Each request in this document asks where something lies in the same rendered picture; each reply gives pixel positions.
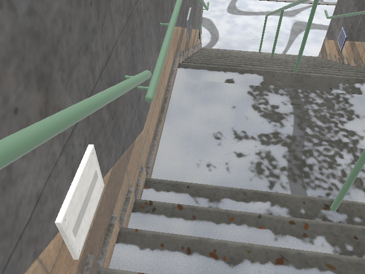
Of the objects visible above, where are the stairs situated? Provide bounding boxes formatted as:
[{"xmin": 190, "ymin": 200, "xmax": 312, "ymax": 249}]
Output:
[
  {"xmin": 97, "ymin": 178, "xmax": 365, "ymax": 274},
  {"xmin": 182, "ymin": 47, "xmax": 365, "ymax": 78}
]

